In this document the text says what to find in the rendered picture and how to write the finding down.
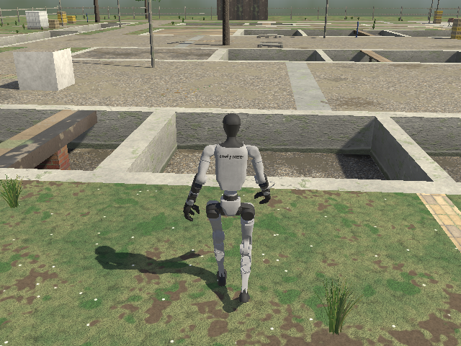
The robot right upper arm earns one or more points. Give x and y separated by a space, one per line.
254 153

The robot left thigh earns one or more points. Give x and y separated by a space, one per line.
213 213

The robot left upper arm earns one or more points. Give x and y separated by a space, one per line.
204 164

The right robot foot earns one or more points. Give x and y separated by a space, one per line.
244 297

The left robot hand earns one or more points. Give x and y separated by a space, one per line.
187 210

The robot right forearm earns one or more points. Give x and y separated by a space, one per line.
265 186

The right robot hand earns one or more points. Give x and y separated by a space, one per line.
266 200

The robot left forearm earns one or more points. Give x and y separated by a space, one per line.
194 192

